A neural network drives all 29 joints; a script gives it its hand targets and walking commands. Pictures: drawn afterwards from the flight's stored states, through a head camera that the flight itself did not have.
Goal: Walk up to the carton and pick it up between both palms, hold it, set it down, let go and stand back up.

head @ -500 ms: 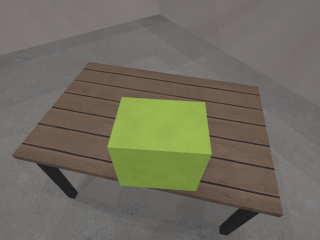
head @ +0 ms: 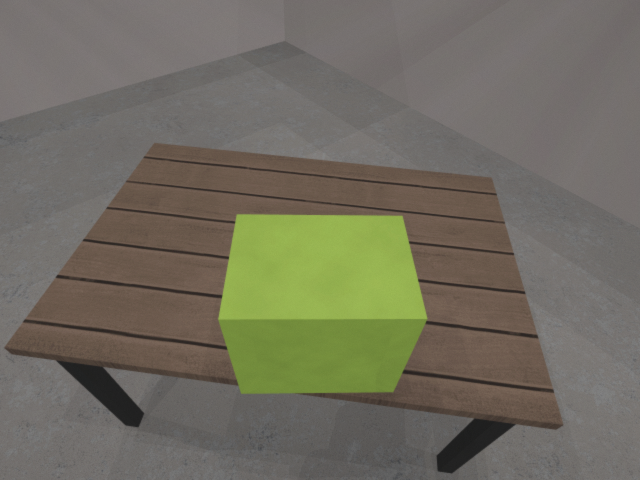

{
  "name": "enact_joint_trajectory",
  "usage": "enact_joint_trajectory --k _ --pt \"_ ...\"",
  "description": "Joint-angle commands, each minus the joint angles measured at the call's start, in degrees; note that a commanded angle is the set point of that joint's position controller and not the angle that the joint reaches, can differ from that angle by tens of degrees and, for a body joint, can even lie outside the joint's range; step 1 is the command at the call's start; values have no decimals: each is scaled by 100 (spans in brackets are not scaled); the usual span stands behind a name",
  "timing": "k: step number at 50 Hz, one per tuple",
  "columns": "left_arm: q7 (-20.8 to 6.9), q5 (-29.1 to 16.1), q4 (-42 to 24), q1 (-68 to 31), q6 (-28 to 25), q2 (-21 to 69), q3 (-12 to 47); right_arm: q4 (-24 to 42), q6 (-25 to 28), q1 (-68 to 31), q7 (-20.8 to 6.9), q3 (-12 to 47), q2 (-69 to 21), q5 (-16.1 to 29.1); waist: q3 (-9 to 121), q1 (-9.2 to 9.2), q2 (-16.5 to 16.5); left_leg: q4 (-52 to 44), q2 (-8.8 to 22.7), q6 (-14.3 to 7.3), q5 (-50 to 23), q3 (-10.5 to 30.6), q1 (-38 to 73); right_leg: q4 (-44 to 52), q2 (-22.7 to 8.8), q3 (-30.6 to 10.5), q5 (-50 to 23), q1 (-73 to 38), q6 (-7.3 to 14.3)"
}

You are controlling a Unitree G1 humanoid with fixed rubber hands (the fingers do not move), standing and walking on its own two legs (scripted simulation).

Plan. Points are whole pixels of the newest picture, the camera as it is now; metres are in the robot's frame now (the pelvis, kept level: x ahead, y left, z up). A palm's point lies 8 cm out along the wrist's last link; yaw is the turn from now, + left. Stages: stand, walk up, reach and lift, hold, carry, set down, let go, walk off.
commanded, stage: walk up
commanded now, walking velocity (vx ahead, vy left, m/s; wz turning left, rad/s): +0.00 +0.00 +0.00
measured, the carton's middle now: (319, 307) +0.41 +0.00 -0.10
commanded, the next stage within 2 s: stand in 0.02 s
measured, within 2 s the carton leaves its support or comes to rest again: neither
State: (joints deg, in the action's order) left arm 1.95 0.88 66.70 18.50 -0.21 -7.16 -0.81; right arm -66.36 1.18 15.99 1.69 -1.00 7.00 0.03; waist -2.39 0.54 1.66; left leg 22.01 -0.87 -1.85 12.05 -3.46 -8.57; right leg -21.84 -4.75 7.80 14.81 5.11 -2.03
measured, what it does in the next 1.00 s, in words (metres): shifts its weight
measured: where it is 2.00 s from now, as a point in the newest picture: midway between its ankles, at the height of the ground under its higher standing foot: outside the picture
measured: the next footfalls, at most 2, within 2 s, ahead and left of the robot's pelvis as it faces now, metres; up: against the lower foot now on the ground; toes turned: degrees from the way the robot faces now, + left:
none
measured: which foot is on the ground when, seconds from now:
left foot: down 0.00-1.00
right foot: down 0.00-1.00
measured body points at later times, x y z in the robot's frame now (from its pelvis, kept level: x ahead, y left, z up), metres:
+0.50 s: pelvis -0.01 -0.01 -0.03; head +0.04 +0.02 +0.42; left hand +0.01 +0.23 -0.20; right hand +0.06 -0.25 -0.17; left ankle +0.00 +0.10 -0.74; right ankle -0.03 -0.13 -0.74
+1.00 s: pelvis -0.08 -0.06 -0.04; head +0.04 -0.03 +0.40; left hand +0.05 +0.20 -0.17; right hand +0.07 -0.24 -0.15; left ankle +0.00 +0.10 -0.74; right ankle -0.04 -0.13 -0.74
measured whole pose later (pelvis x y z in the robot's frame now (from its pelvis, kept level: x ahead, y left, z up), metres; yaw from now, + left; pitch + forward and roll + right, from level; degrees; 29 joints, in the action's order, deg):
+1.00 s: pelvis -0.08 -0.06 -0.04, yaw -3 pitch +4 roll +1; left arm -3.4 -1.1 22.2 7.6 35.6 -15.1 -8.3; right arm -20.7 -17.9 12.0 4.2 3.8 3.4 4.9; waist -11.2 3.3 4.7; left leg 41.4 6.0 1.7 14.9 -3.1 -30.2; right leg -43.3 1.0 5.9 18.7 28.6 4.2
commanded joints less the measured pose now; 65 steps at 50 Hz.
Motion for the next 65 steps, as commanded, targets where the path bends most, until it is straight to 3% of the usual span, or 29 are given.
enact_joint_trajectory --k 1,3,5,8,14,18,19,20,21,22,23,24,26,28,29,31,33,35,37,39,42,44,48,50,52,54,59,62,65 --pt "13 -2 38 713 -15 -264 -20 137 85 368 12 -23 449 -13 -283 54 -45 -518 722 -121 -1090 698 -30 434 -330 -274 -599 284 182" --pt "6 -2 -15 589 -6 -305 -55 78 71 533 40 -28 466 -30 -369 48 -199 -534 681 -75 -1010 687 -267 436 -368 -281 -598 128 141" --pt "-3 -39 80 736 -12 -237 -28 75 94 575 36 3 459 -22 -320 69 6 -437 679 -88 -1175 679 -196 431 -369 -298 -623 143 120" --pt "24 -36 79 627 -14 -326 -44 19 102 753 47 25 400 -13 -340 -15 -54 -437 669 -46 -1179 659 -198 430 -375 -342 -650 178 144" --pt "29 -34 198 723 -10 -210 2 -80 106 835 58 48 350 -14 -370 13 -251 -394 651 -50 -1306 649 -220 431 -376 -361 -739 66 153" --pt "40 -38 232 733 -20 -176 26 -87 84 863 71 42 289 -11 -464 -11 -126 -359 664 -72 -1425 642 -167 444 -371 -362 -753 233 142" --pt "-193 -331 -2140 -4457 1107 -2077 -286 1950 -130 -5146 -179 -498 1089 -517 738 -126 296 800 502 262 -889 576 -1689 -1111 215 -452 343 1984 318" --pt "-85 -500 -2103 -3725 1977 -1950 -96 1669 -746 -4059 -397 -617 1141 -539 326 -230 281 904 420 277 643 212 -2136 -1369 104 -430 1022 1591 410" --pt "-43 -596 -2377 -3368 2578 -1854 -75 2236 -1239 -3587 -520 -666 1131 -566 635 -133 445 817 355 223 1121 85 -2256 -1548 169 -374 1238 1142 414" --pt "4 -810 -2360 -3125 3034 -1498 111 2450 -1647 -3665 -622 -481 1183 -333 780 -15 242 884 322 255 1001 33 -2395 -1716 150 -448 931 1033 421" --pt "73 -939 -2958 -3164 3379 -1426 32 2780 -1918 -3395 -709 -342 1081 -92 1375 100 137 1136 331 312 539 57 -2169 -1972 175 -425 307 1225 432" --pt "117 -1013 -3602 -3407 3687 -1326 -2 2934 -2094 -3107 -795 -144 1005 195 1874 76 -251 1390 380 398 -275 105 -1849 -2229 262 -383 -221 1531 477" --pt "155 -1077 -4420 -3456 4112 -1067 -30 2706 -2340 -2741 -887 292 883 871 2703 -16 -800 2073 484 598 -2934 248 -818 -2783 381 -259 -1456 2333 445" --pt "-48 -983 -4603 -2834 4424 -767 -137 2255 -2525 -2060 -844 786 935 1411 3131 -101 -1289 2370 578 665 -5023 487 210 -2905 508 -302 -1994 2920 437" --pt "-223 -848 -4635 -2364 4632 -620 -238 2206 -2656 -1838 -767 1006 913 1663 3115 -61 -1288 2370 587 667 -5239 535 334 -2665 553 -358 -2137 2785 474" --pt "-624 -416 -4630 -1243 5061 -527 -495 2011 -2820 -1335 -477 1226 1122 2027 2732 -59 -1333 2184 491 697 -5244 463 525 -2043 651 -372 -2678 2202 503" --pt "-1009 38 -4986 -356 5436 -583 -714 2173 -2705 -1022 -84 1258 1385 2138 2108 -98 -925 1819 259 779 -4407 233 314 -1305 786 -277 -3226 1256 425" --pt "-1187 476 -5285 252 5659 -729 -945 2489 -2498 -1053 241 1267 1533 2020 1284 -40 -378 1451 -9 758 -3200 0 174 -822 902 -142 -3301 868 286" --pt "-1127 723 -5632 -25 5555 -995 -1029 3096 -2315 -1287 403 1058 1405 1743 410 11 -267 1036 -77 672 -1712 -142 -3 -477 897 -153 -1932 1112 231" --pt "-957 728 -5741 -608 5177 -1292 -1193 3989 -2091 -1701 503 836 1056 1271 -191 164 205 1000 -99 504 -711 -253 -306 -256 757 -276 -872 1510 174" --pt "-716 561 -5833 -1700 4329 -1658 -1290 5220 -1778 -2034 448 576 389 672 -82 412 310 1163 23 280 394 -454 -745 -126 323 -698 844 2054 132" --pt "-565 340 -5915 -2376 3777 -1798 -1219 5616 -1624 -2051 335 372 62 406 381 397 212 1438 179 214 762 -440 -967 -225 47 -1047 1546 2237 190" --pt "-443 -405 -6110 -2980 2922 -2073 -946 6120 -1499 -1848 214 293 -190 429 1877 322 -50 1887 391 67 879 -258 -1789 -935 -236 -1442 1052 1607 220" --pt "-452 -719 -6123 -2658 2643 -2213 -854 6304 -1449 -1486 283 411 -237 604 2565 271 -115 2040 415 59 533 -206 -1851 -1221 -298 -1534 292 1334 195" --pt "-502 -959 -6029 -2248 2523 -2242 -672 5996 -1464 -1040 390 518 -150 797 3096 95 -449 1952 395 123 -10 -214 -1555 -1448 -108 -1241 -525 1260 148" --pt "-645 -1021 -5726 -1574 2600 -2214 -638 5711 -1534 -656 501 687 -51 1026 2951 78 -608 1885 308 185 -571 -200 -1065 -1365 23 -1038 -877 1374 93" --pt "-739 -798 -5759 -323 3121 -1877 -767 5052 -1637 15 521 709 303 1284 1312 163 -1007 1061 136 376 -1033 -139 26 -702 464 -490 -208 1781 159" --pt "-634 -641 -5767 -590 3162 -1670 -821 4952 -1523 -457 464 484 380 1063 268 216 -979 543 77 356 -60 -134 -124 -227 526 -446 912 1905 194" --pt "-541 -468 -5637 -1071 2853 -1809 -928 5027 -1285 -759 384 343 111 793 -211 242 -542 550 24 252 588 -231 -256 110 275 -728 1725 2130 233"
